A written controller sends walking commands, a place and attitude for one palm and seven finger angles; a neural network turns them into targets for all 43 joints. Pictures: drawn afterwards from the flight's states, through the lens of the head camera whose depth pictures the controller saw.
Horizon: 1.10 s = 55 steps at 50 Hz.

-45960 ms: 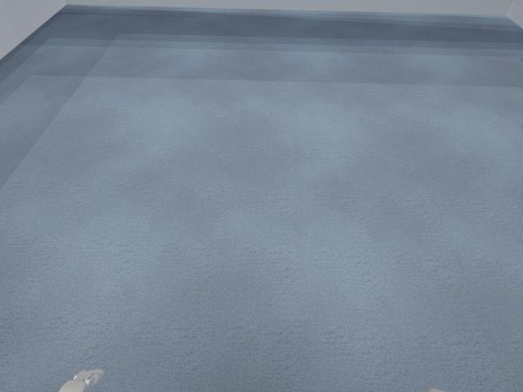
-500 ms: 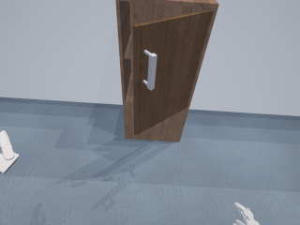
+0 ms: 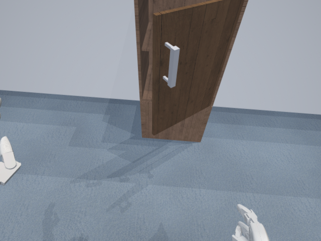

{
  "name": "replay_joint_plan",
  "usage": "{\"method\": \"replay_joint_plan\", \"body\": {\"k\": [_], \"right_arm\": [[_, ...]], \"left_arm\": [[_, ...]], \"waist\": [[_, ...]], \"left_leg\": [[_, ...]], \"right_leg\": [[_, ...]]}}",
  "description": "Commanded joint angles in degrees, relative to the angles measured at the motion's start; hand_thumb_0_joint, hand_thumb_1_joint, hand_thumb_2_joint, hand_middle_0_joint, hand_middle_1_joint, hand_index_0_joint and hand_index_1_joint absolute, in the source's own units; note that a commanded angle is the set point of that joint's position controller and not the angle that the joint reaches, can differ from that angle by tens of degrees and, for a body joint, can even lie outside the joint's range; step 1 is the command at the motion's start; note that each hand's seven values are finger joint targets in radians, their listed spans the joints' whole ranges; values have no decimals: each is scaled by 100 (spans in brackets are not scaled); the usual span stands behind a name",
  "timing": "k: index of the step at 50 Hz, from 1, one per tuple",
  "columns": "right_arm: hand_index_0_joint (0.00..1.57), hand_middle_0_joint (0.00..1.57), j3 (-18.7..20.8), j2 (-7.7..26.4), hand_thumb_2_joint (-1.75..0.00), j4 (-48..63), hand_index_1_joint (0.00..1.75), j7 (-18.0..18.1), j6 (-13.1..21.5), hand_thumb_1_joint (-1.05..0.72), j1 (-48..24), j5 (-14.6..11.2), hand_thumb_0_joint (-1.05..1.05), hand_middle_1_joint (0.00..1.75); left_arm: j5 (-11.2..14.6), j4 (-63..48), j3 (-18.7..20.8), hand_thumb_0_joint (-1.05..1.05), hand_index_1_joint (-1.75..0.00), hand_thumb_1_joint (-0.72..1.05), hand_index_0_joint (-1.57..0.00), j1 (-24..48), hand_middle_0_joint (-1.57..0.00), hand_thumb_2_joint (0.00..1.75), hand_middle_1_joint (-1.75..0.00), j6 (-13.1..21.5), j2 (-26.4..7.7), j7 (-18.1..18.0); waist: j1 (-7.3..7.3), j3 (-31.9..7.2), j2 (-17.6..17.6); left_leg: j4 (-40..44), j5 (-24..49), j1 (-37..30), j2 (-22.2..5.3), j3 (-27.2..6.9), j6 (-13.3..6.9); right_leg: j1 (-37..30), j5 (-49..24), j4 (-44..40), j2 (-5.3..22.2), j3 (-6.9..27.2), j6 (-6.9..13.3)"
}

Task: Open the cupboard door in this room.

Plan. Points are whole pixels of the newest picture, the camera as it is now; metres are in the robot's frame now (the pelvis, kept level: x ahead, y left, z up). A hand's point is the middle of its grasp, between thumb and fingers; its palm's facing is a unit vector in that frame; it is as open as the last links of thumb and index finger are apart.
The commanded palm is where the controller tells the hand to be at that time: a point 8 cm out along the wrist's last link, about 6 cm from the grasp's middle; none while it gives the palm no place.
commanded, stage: stop stepping back and stand still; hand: left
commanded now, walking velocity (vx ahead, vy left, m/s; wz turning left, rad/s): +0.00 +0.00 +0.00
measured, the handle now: (169, 65) +0.67 +0.01 +0.08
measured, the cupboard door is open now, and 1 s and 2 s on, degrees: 39 39 39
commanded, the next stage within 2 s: let the arm hang, fingers relaxed in 0.08 s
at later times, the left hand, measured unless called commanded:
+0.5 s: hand out of the picture +0.03 +0.19 -0.17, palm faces +0.01 -0.98 -0.18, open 7.1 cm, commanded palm none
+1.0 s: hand out of the picture -0.01 +0.22 -0.16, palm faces +0.05 -0.97 -0.25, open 7.4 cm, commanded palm none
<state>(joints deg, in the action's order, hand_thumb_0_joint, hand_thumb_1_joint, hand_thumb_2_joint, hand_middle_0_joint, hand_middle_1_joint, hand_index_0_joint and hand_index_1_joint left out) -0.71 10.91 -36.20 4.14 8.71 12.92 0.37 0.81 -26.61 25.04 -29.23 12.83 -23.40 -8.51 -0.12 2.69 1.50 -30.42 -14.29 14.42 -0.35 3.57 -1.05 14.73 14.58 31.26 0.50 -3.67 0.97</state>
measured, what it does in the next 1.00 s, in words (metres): stands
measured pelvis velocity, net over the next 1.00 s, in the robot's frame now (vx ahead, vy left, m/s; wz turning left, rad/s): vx -0.01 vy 0.02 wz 0.02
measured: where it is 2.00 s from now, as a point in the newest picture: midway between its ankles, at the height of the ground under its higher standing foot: outside the picture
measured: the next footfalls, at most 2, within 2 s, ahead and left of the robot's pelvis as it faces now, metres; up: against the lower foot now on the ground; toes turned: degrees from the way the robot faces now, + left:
none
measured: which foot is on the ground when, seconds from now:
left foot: down 0.00-1.00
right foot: down 0.00-1.00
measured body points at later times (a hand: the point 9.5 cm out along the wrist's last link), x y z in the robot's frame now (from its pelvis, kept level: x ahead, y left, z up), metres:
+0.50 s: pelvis -0.01 +0.02 +0.00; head +0.02 +0.02 +0.45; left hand +0.03 +0.24 -0.15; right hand +0.05 -0.24 -0.14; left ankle +0.02 +0.11 -0.73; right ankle +0.02 -0.10 -0.73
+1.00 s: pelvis -0.01 +0.02 +0.01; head +0.00 +0.01 +0.46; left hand -0.01 +0.27 -0.14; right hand +0.00 -0.20 -0.16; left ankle +0.02 +0.11 -0.73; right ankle +0.02 -0.10 -0.73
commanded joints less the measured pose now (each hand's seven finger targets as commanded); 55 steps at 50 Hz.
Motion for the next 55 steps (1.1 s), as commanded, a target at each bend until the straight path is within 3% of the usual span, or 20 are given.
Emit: {"method": "replay_joint_plan", "body": {"k": [1,3,6,8,9,10,11,13,15,16,17,18,20,21,25,26,29,38,48,55], "right_arm": [[20,20,323,783,-90,896,30,-19,258,-90,-462,-55,0,30],[20,20,310,748,-90,901,30,-20,203,-90,-498,-58,0,30],[20,20,298,735,-90,932,30,20,123,-90,-561,-49,0,30],[20,20,277,742,-90,967,30,59,104,-90,-632,-38,0,30],[20,20,597,1801,-90,-539,30,-479,240,-90,-717,-20,0,30],[20,20,553,1364,-90,-495,30,-496,-176,-90,-278,-51,0,30],[20,20,448,1257,-90,-454,30,-470,-332,-90,-305,4,0,30],[20,20,353,1289,-90,-400,30,-431,-459,-90,-450,87,0,30],[20,20,330,1297,-90,-580,30,-424,-549,-90,-512,113,0,30],[20,20,322,1265,-90,-717,30,-427,-609,-90,-444,100,0,30],[20,20,308,1198,-90,-845,30,-440,-686,-90,-392,99,0,30],[20,20,254,1061,-90,-1027,30,-447,-755,-90,-348,119,0,30],[20,20,167,903,-90,-1331,30,-443,-824,-90,-276,126,0,30],[20,20,142,883,-90,-1459,30,-427,-824,-90,-284,125,0,30],[20,20,135,768,-90,-1907,30,-354,-836,-90,-138,102,0,30],[20,20,128,728,-90,-2009,30,-344,-854,-90,-65,92,0,30],[20,20,158,689,-90,-2268,30,-312,-879,-90,226,70,0,30],[20,20,225,601,-90,-2637,30,-273,-891,-90,596,64,0,30],[20,20,249,567,-90,-2723,30,-304,-876,-90,439,84,0,30],[20,20,271,693,-90,-2681,30,-320,-847,-90,218,95,0,30]], "left_arm": [[93,-1086,564,0,-30,90,-20,-171,-20,90,-30,332,-853,-44],[130,-1020,590,0,-30,90,-20,-253,-20,90,-30,291,-890,-54],[151,-958,626,0,-30,90,-20,-184,-20,90,-30,251,-930,-62],[141,-1008,616,0,-30,90,-20,-97,-20,90,-30,246,-948,-64],[-408,3383,-1815,0,-30,90,-20,376,-20,90,-30,-667,-41,766],[-313,3588,-1689,0,-30,90,-20,329,-20,90,-30,-1096,162,849],[-275,3762,-1804,0,-30,90,-20,467,-20,90,-30,-1203,365,853],[-293,4320,-1863,0,-30,90,-20,742,-20,90,-30,-1239,277,853],[-331,5079,-1916,0,-30,90,-20,1011,-20,90,-30,-1222,74,851],[-324,5464,-1963,0,-30,90,-20,1228,-20,90,-30,-1218,-13,849],[-301,5833,-2021,0,-30,90,-20,1444,-20,90,-30,-1228,-86,833],[-269,6205,-2112,0,-30,90,-20,1572,-20,90,-30,-1250,-27,822],[-212,6854,-2258,0,-30,90,-20,1686,-20,90,-30,-1269,102,791],[-196,7174,-2299,0,-30,90,-20,1608,-20,90,-30,-1266,185,777],[-161,8121,-2290,0,-30,90,-20,1228,-20,90,-30,-1250,426,736],[-151,8293,-2313,0,-30,90,-20,1176,-20,90,-30,-1249,414,737],[-141,8640,-2343,0,-30,90,-20,1139,-20,90,-30,-1230,481,730],[-159,9059,-2328,0,-30,90,-20,953,-20,90,-30,-1242,561,688],[-179,9023,-2293,0,-30,90,-20,1187,-20,90,-30,-1225,485,672],[-183,8939,-2272,0,-30,90,-20,1445,-20,90,-30,-1189,379,689]], "waist": [[48,-909,-216],[77,-928,-94],[51,-816,-77],[30,-701,-311],[340,-257,-531],[219,-670,-582],[149,-711,-600],[18,-670,75],[-53,-722,935],[31,-718,1111],[99,-573,970],[138,-464,569],[153,-362,-221],[87,-383,-588],[-26,-459,-1052],[-18,-411,-1043],[27,-269,-570],[32,49,-115],[37,302,-85],[40,241,-180]], "left_leg": [[413,1132,82,-495,-464,14],[321,899,-17,-381,-400,60],[523,546,-104,-376,-417,12],[781,521,-78,-438,-528,-5],[-130,1295,465,-630,-765,-157],[177,1535,289,-707,-715,-138],[417,1101,662,-886,-1009,-295],[673,978,1022,-990,-1401,-492],[349,835,773,-611,-1017,-305],[166,691,480,-384,-812,-208],[93,595,248,-234,-680,-144],[101,532,58,-188,-588,-100],[491,596,-72,-318,-696,-78],[755,578,21,-423,-817,-97],[1124,118,168,-506,-882,-86],[1167,-15,158,-487,-882,-80],[1227,-142,52,-509,-893,-89],[1397,-406,61,-553,-926,-158],[1389,-321,84,-497,-840,-137],[1421,-193,-40,-484,-841,-112]], "right_leg": [[-797,-1664,-652,438,820,30],[-643,-1705,-837,614,1017,106],[-431,-987,-1049,537,982,46],[-411,-754,-1018,435,826,1],[404,-1373,-80,713,407,112],[312,-958,26,539,490,92],[263,-164,254,377,327,35],[-137,91,340,253,374,25],[-325,-474,-306,536,630,128],[-153,-563,-583,765,836,254],[82,-444,-786,925,931,383],[279,-277,-901,985,973,412],[261,26,-870,770,824,304],[30,16,-829,648,746,217],[-538,-137,-973,577,597,171],[-529,-104,-1033,571,599,182],[-421,9,-1184,579,552,195],[-217,284,-1190,567,442,178],[-62,444,-1287,619,534,160],[-110,362,-1372,643,621,164]]}}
